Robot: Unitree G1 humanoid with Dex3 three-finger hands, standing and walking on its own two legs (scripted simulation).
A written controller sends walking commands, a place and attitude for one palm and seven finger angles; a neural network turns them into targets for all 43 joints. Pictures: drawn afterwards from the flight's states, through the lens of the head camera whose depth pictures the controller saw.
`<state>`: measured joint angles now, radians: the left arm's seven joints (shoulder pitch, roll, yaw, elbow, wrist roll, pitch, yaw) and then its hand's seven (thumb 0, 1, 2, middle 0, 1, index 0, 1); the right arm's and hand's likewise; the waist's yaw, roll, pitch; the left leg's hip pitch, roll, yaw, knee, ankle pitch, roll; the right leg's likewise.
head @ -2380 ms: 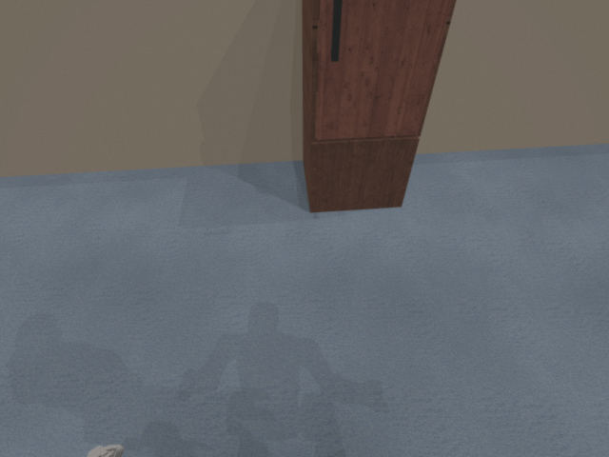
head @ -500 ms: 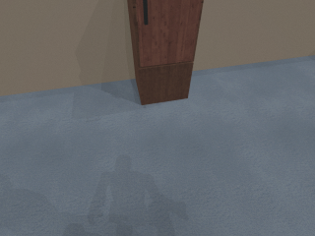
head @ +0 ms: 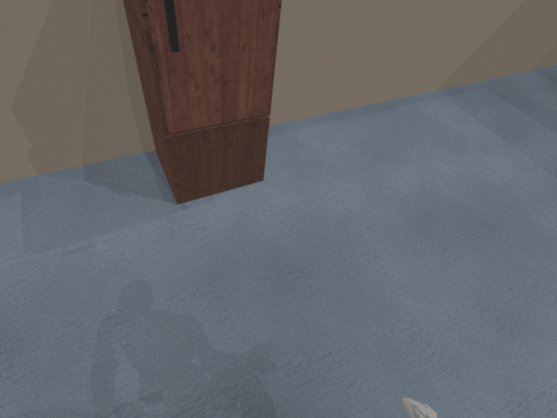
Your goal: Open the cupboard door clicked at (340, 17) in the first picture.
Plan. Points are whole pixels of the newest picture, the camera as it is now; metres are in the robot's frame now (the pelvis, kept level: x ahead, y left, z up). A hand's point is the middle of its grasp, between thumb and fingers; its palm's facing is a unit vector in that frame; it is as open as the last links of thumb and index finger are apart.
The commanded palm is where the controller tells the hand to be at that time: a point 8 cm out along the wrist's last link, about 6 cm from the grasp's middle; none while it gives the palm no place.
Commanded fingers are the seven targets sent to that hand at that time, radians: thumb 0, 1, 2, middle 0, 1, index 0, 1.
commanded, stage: walk to a spot facing it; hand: left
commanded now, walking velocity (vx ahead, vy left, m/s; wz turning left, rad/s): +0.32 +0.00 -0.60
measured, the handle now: (169, 16) +1.05 +0.44 +0.07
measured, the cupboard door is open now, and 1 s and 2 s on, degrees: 0 0 0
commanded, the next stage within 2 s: turn to face it in 1.40 s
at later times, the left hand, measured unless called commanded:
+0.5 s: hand (253, 284) +0.39 +0.08 -0.17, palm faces -0.41 -0.91 -0.10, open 7.4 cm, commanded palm none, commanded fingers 0.00 0.90 0.90 -0.20 -0.30 -0.20 -0.30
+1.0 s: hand (225, 238) +0.51 +0.17 -0.18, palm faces -0.43 -0.88 -0.21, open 7.4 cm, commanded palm none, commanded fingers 0.00 0.90 0.90 -0.20 -0.30 -0.20 -0.30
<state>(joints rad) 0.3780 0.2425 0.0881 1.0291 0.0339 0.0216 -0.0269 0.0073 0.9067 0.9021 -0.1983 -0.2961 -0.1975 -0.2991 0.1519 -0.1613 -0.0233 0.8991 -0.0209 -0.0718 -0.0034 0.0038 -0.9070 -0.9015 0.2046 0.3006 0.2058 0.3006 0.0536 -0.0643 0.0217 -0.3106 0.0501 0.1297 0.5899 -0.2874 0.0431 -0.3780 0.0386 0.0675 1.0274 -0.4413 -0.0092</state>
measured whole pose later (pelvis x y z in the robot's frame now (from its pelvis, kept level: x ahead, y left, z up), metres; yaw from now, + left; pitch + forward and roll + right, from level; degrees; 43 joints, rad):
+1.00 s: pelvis +0.41 -0.02 -0.01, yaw -33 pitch -1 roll -1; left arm 0.34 0.26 0.09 1.01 0.03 0.01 -0.02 0.00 0.91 0.90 -0.19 -0.30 -0.19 -0.30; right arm 0.09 -0.18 -0.02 0.86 -0.03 -0.08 0.01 0.00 -0.92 -0.90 0.20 0.30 0.21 0.30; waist 0.07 -0.04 0.04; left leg -0.35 0.12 0.18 0.63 -0.25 0.02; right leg -0.37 0.02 0.02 1.11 -0.49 0.00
